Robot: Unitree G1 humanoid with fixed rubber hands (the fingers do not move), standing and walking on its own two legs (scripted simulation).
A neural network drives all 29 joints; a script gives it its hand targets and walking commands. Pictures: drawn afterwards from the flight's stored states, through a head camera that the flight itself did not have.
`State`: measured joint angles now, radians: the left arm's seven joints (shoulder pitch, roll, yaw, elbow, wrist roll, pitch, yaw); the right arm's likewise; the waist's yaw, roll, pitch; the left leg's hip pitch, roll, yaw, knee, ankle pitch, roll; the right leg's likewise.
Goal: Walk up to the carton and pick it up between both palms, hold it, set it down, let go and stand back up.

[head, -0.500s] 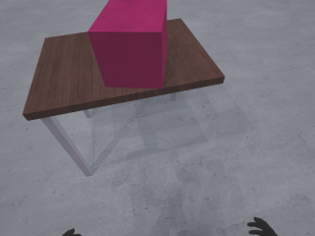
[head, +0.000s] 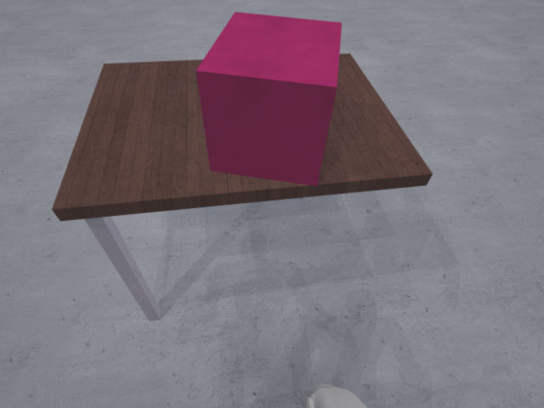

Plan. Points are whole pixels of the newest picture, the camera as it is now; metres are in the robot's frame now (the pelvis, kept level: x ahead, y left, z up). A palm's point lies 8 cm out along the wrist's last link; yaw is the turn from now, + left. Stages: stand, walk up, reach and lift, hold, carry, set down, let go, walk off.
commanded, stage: walk up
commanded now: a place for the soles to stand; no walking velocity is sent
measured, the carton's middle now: (275, 97) +0.75 -0.01 +0.05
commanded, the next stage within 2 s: none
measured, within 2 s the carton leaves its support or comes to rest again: neither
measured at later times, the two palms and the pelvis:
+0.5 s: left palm (125, 393) +0.18 +0.24 -0.12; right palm (487, 347) +0.23 -0.37 -0.11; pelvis +0.14 -0.06 -0.02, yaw +6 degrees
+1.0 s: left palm (164, 323) +0.30 +0.21 -0.14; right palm (475, 293) +0.34 -0.40 -0.13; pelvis +0.26 -0.10 -0.04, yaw +7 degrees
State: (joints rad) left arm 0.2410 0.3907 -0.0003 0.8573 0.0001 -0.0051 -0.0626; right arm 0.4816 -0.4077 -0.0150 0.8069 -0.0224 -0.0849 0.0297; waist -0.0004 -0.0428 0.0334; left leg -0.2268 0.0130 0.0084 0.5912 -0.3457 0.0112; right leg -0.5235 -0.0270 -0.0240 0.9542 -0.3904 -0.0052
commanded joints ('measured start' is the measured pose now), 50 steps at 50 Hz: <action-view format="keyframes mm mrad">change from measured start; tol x32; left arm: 1 -177 186 111 -135 18 -35 -19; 8 192 315 175 -22 34 -58 11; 50 61 345 145 -39 6 -35 56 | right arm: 1 -1 -287 -103 -63 18 -40 -45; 50 -177 -238 -67 -49 28 40 -95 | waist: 1 -43 154 84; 9 60 -259 -31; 28 20 -173 32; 31 -98 336 -170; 50 53 -123 13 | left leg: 1 83 258 -311 -264 316 229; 7 -136 161 -122 129 372 135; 11 -441 3 -90 676 -182 45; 26 -427 29 43 227 -89 34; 29 52 -40 79 -37 103 65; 32 350 414 -792 -211 136 333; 34 392 370 -574 -111 652 238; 39 101 265 -326 -55 716 224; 46 -222 199 -130 70 502 151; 50 -427 8 -77 534 -279 18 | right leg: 1 -137 -56 24 -97 72 8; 8 600 -66 120 -479 -33 -19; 10 370 -419 722 -799 -572 -222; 20 289 -286 349 -761 -247 -208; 27 473 -298 175 -514 435 -170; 33 -276 5 129 351 -138 -35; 47 442 30 -29 -332 110 -35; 50 285 -351 661 -644 10 -178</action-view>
